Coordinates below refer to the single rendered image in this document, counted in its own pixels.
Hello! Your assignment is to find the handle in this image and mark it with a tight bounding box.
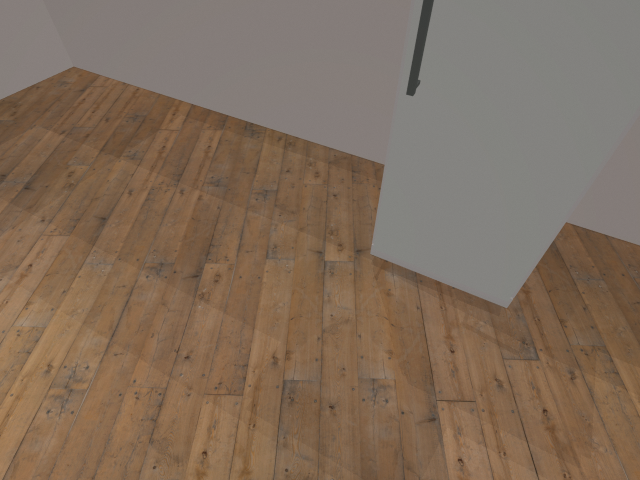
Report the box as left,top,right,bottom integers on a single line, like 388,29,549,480
406,0,434,96

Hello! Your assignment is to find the fridge door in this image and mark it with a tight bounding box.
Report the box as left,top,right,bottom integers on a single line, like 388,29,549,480
373,0,640,302

